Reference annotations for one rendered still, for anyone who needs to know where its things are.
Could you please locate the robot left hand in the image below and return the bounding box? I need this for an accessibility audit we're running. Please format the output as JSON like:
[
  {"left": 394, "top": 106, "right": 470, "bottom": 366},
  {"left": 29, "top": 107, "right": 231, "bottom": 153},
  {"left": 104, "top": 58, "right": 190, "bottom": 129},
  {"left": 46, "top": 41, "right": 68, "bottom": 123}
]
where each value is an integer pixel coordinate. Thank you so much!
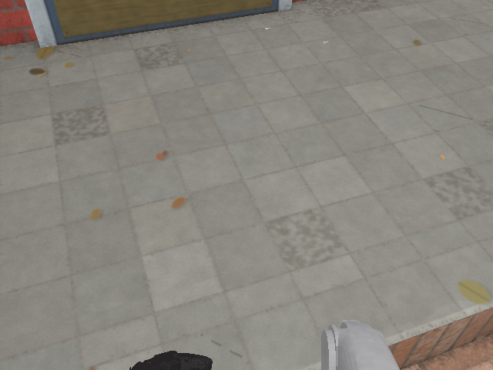
[{"left": 129, "top": 351, "right": 213, "bottom": 370}]

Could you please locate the robot right thigh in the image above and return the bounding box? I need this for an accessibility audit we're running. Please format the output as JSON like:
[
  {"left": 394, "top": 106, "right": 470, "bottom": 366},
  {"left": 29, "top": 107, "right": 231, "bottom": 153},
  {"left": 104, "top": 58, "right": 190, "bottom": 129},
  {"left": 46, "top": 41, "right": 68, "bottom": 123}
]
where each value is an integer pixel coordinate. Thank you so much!
[{"left": 321, "top": 322, "right": 400, "bottom": 370}]

